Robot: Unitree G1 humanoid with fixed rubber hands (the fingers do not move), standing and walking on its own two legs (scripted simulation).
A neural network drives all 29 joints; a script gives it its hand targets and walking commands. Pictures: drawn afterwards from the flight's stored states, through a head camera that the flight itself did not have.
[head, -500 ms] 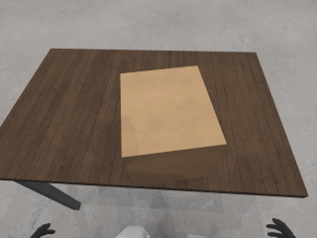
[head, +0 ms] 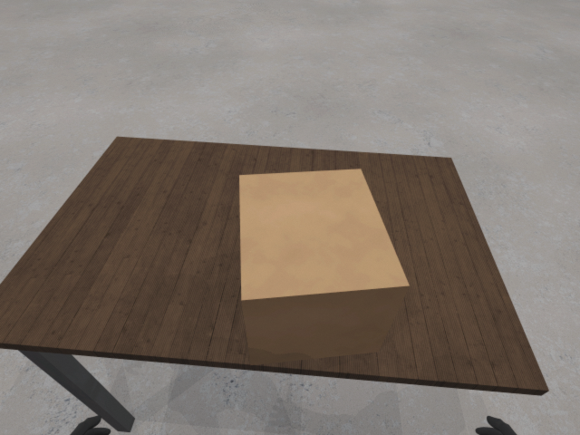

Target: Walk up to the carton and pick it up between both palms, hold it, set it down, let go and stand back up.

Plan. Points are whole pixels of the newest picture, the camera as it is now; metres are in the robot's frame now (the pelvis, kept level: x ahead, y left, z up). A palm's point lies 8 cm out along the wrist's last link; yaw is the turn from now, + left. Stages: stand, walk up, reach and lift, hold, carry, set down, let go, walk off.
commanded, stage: walk up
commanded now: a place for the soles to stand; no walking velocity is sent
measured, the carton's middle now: (308, 262) +0.40 -0.01 +0.01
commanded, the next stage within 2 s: reach and lift in 0.30 s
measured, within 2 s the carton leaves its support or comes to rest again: neither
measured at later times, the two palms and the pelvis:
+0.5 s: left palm (109, 412) +0.18 +0.28 -0.09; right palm out of the picture +0.15 -0.30 -0.10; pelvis -0.02 -0.01 -0.01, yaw +1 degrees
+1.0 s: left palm (111, 431) +0.15 +0.25 -0.04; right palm out of the picture +0.14 -0.29 -0.06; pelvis -0.02 -0.02 +0.00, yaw +1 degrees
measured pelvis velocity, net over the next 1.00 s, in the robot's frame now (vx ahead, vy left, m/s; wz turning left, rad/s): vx -0.02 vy -0.02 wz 0.01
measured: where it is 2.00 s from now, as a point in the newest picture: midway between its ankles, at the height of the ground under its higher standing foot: outside the picture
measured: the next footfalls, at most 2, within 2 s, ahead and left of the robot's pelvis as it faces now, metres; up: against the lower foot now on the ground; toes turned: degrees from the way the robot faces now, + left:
none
